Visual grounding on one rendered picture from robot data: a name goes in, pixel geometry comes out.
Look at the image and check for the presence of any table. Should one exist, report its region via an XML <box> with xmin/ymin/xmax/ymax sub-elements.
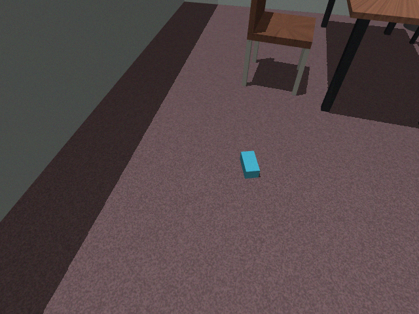
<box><xmin>321</xmin><ymin>0</ymin><xmax>419</xmax><ymax>124</ymax></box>

